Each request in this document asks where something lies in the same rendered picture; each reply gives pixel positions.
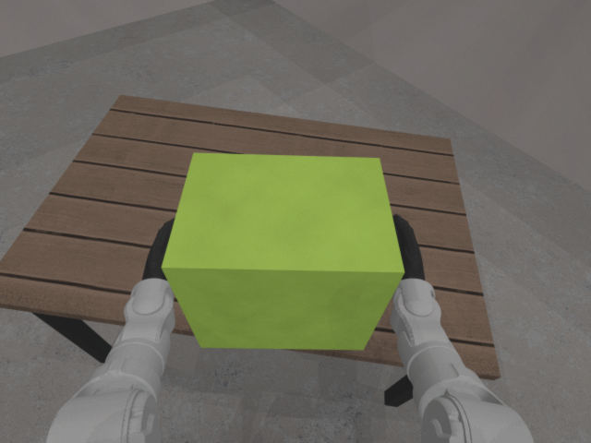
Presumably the carton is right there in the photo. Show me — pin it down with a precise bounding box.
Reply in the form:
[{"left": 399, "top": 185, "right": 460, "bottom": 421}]
[{"left": 162, "top": 152, "right": 404, "bottom": 350}]

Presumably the left robot forearm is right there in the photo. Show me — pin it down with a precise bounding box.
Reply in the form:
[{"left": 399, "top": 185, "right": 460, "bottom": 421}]
[{"left": 45, "top": 278, "right": 175, "bottom": 443}]

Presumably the right robot upper arm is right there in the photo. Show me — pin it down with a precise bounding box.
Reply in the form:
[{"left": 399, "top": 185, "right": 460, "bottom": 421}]
[{"left": 421, "top": 394, "right": 533, "bottom": 443}]

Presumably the right robot hand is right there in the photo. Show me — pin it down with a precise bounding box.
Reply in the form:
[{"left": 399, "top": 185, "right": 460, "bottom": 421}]
[{"left": 392, "top": 214, "right": 425, "bottom": 281}]

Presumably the left robot hand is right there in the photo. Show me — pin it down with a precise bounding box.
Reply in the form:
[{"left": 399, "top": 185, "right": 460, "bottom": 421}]
[{"left": 142, "top": 218, "right": 175, "bottom": 281}]

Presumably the left robot upper arm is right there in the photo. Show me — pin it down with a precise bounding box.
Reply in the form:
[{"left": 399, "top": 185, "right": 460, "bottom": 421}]
[{"left": 49, "top": 389, "right": 162, "bottom": 443}]

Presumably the table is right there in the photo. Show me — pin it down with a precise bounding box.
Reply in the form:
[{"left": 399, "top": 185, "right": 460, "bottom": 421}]
[{"left": 0, "top": 95, "right": 501, "bottom": 407}]

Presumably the right robot forearm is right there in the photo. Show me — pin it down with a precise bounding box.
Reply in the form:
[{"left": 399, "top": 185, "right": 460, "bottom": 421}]
[{"left": 390, "top": 279, "right": 534, "bottom": 443}]

